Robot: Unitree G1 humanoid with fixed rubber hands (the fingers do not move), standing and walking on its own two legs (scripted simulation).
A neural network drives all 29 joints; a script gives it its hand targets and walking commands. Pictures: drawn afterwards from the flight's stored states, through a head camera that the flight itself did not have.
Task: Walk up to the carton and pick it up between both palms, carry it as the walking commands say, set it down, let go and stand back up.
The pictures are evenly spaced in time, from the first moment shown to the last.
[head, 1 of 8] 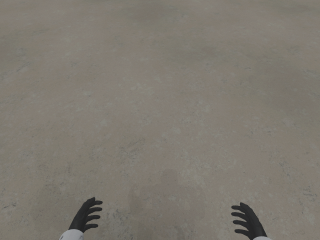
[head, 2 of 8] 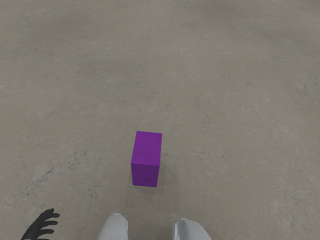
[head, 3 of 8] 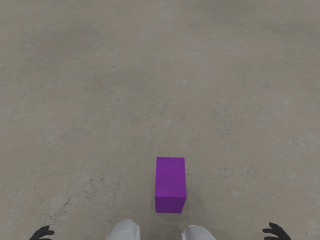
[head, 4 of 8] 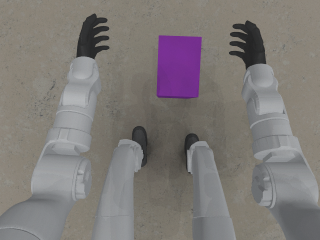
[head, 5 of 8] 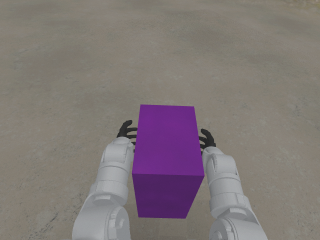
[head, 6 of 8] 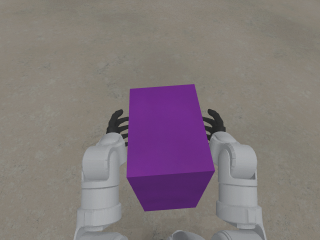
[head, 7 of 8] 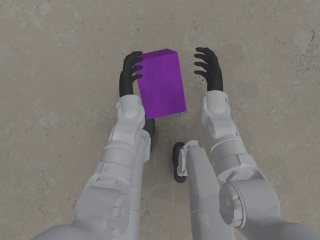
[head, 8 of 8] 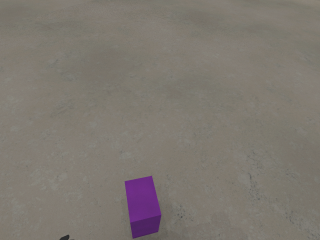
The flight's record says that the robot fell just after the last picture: no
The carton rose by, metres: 0.68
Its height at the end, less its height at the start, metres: +0.00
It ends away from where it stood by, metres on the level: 2.14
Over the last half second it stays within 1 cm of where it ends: yes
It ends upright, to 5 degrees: yes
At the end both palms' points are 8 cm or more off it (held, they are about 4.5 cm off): yes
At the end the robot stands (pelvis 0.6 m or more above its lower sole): yes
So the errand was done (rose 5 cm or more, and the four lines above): yes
